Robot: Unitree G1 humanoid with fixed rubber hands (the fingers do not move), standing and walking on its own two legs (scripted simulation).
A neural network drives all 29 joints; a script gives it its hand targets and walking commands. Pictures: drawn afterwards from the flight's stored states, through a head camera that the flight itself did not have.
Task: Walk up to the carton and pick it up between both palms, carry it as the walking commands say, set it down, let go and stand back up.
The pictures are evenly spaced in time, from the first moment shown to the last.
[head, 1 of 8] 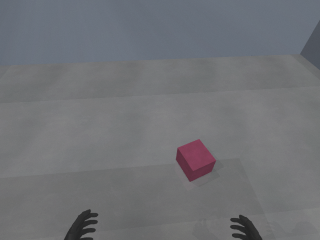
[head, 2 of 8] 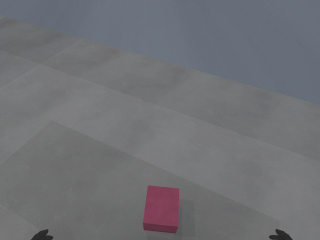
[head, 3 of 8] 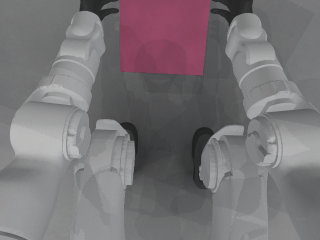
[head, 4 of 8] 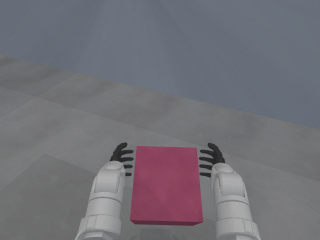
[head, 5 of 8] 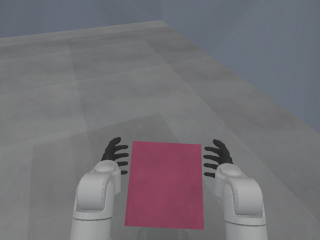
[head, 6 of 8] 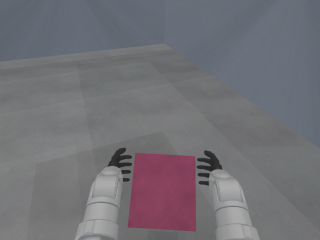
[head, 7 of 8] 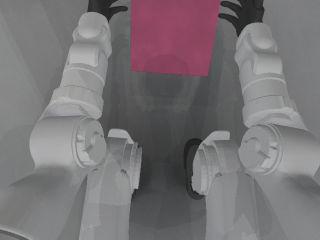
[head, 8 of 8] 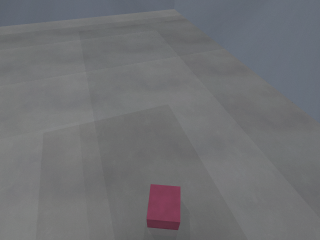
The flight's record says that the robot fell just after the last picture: no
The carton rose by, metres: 0.68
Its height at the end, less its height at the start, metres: +0.00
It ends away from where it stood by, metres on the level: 0.10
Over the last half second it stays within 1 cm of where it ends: yes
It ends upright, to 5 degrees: yes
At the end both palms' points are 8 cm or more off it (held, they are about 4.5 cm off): yes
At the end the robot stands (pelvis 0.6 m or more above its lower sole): yes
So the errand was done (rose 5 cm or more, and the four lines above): yes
